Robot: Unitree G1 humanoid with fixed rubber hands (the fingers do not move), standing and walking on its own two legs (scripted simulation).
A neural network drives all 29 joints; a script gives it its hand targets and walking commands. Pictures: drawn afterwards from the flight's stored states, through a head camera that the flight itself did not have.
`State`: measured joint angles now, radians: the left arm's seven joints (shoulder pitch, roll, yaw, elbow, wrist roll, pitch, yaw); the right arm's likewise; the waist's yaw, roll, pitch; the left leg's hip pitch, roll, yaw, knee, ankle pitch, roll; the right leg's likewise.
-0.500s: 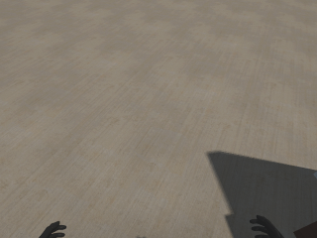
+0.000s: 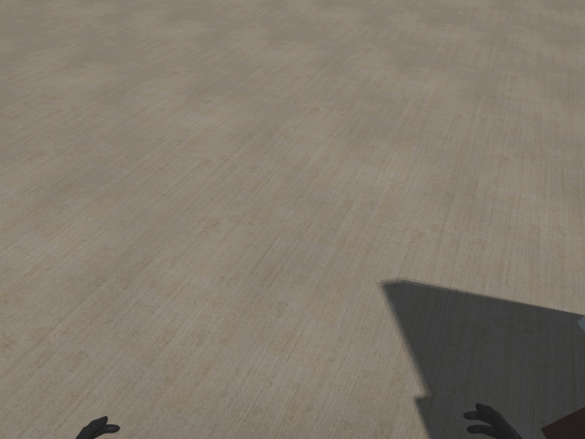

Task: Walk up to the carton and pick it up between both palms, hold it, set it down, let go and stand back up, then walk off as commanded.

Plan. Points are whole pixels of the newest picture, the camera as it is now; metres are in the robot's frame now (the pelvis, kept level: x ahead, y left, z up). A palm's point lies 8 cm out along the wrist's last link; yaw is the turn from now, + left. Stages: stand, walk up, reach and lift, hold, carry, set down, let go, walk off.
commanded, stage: stand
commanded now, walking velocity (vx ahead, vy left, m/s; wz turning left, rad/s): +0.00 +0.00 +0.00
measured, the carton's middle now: out of the picture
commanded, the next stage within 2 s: walk up in 0.22 s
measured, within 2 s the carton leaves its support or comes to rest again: neither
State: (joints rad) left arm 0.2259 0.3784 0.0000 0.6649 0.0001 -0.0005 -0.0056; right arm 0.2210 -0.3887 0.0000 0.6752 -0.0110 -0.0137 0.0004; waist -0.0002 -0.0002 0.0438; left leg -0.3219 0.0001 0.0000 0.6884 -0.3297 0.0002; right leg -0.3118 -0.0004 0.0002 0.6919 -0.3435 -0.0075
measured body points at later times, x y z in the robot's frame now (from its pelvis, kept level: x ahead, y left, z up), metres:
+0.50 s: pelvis -0.01 +0.00 +0.00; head +0.00 +0.00 +0.45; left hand +0.12 +0.29 -0.09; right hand +0.13 -0.31 -0.09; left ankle +0.03 +0.12 -0.72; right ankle +0.02 -0.12 -0.72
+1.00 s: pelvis -0.11 -0.12 +0.01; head -0.06 -0.17 +0.45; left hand +0.04 +0.17 -0.08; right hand -0.05 -0.47 -0.10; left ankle -0.04 +0.00 -0.67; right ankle -0.03 -0.20 -0.72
